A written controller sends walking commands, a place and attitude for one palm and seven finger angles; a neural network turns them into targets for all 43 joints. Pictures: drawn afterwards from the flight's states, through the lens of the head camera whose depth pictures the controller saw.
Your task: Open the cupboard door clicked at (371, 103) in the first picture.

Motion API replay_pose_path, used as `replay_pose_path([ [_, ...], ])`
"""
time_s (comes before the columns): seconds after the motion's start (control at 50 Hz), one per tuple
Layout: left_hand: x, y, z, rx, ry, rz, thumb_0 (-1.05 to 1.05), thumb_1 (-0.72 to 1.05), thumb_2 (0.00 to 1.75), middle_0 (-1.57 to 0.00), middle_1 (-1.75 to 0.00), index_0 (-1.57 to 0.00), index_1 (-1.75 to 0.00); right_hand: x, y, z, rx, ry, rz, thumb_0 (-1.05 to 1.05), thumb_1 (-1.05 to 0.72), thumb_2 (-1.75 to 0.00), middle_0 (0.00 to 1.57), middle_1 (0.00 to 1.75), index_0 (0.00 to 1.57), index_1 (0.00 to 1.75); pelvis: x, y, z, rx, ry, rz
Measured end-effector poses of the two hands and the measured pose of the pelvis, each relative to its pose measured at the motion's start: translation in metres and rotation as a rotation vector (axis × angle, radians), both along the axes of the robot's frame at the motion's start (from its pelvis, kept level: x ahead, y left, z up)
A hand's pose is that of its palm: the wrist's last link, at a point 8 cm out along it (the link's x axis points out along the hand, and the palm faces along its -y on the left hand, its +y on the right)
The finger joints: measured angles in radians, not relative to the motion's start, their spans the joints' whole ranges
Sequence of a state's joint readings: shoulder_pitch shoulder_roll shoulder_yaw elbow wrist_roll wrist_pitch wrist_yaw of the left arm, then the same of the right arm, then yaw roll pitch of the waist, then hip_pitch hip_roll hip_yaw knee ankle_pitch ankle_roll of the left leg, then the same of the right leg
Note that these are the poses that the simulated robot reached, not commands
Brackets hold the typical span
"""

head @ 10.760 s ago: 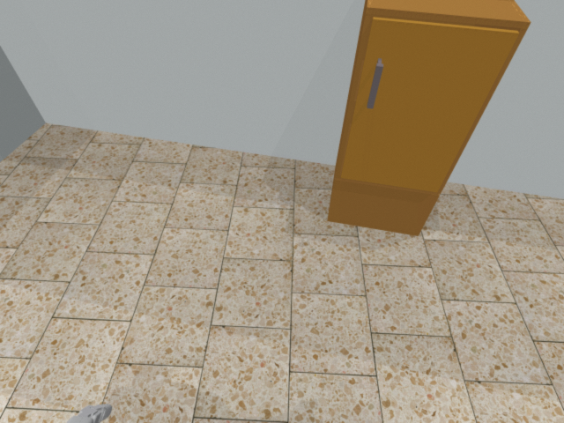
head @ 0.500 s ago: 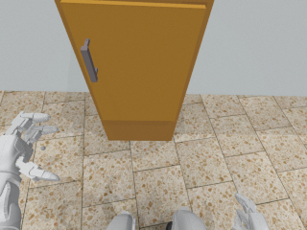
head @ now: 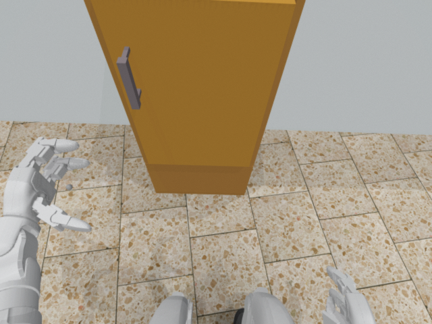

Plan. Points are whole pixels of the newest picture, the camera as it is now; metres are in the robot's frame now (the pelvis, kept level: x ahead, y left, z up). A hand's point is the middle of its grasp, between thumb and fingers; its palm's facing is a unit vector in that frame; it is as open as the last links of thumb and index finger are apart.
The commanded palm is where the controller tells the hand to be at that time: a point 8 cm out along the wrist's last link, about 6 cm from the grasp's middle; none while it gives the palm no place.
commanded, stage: move the hooked fingers beside the handle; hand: left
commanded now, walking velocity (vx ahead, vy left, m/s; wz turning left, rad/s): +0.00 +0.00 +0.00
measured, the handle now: (131, 79) +0.61 +0.23 +0.04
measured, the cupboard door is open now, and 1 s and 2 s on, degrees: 0 0 0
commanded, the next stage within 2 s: none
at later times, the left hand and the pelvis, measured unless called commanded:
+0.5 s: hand (82, 143) +0.42 +0.28 +0.05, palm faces +0.04 -1.00 -0.02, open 14.0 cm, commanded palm +0.39 +0.33 +0.04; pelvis +0.00 +0.00 -0.01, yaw -2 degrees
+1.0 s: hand (91, 115) +0.49 +0.29 +0.04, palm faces +0.02 -1.00 -0.01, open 14.0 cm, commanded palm +0.48 +0.33 +0.04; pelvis +0.00 +0.02 -0.02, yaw -3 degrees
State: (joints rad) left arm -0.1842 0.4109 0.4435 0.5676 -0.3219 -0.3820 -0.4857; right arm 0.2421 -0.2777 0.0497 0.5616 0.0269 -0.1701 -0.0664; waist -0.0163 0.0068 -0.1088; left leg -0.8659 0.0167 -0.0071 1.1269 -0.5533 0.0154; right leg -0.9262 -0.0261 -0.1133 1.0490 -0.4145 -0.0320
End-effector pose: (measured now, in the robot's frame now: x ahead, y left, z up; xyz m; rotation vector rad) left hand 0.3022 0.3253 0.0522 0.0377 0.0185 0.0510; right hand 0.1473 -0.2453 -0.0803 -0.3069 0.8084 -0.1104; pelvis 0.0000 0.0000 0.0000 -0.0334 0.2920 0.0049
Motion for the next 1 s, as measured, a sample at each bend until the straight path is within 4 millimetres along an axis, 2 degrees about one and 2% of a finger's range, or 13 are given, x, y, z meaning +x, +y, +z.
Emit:
replay_pose_path([
  [0.14,0.026,-0.004,0.005,0.003,-0.002,-0.021,-0.01,-0.50,0.30,-0.30,-1.20,-0.31,-1.20,-0.018,-0.007,-0.001,-0.001,0.043,-0.047,0.01,-0.90,-0.90,0.21,0.30,0.21,0.30,0.001,0.000,0.001,0.004,0.012,-0.015],
  [0.32,0.056,0.007,-0.002,-0.003,0.015,0.014,-0.01,-0.50,0.30,-0.30,-1.20,-0.31,-1.20,-0.052,-0.019,-0.011,-0.030,0.167,-0.092,0.00,-0.90,-0.90,0.21,0.30,0.21,0.30,-0.001,-0.001,-0.003,0.003,0.041,-0.023],
  [0.46,0.086,0.009,-0.004,-0.016,0.006,-0.009,-0.01,-0.50,0.30,-0.30,-1.20,-0.30,-1.20,-0.077,-0.024,-0.017,-0.053,0.264,-0.135,0.00,-0.90,-0.90,0.21,0.30,0.21,0.30,-0.002,0.002,-0.007,-0.003,0.068,-0.028],
  [0.8,0.134,0.021,-0.007,-0.031,0.010,-0.013,-0.01,-0.50,0.30,-0.30,-1.20,-0.30,-1.20,-0.114,-0.012,-0.021,-0.064,0.420,-0.186,0.00,-0.90,-0.90,0.21,0.30,0.21,0.30,-0.002,0.013,-0.012,-0.021,0.116,-0.036],
  [1.0,0.167,0.016,-0.007,-0.029,0.016,-0.027,-0.01,-0.50,0.30,-0.30,-1.20,-0.30,-1.20,-0.130,-0.005,-0.023,-0.077,0.493,-0.204,0.00,-0.90,-0.90,0.21,0.30,0.21,0.30,-0.004,0.019,-0.016,-0.035,0.146,-0.030],
])
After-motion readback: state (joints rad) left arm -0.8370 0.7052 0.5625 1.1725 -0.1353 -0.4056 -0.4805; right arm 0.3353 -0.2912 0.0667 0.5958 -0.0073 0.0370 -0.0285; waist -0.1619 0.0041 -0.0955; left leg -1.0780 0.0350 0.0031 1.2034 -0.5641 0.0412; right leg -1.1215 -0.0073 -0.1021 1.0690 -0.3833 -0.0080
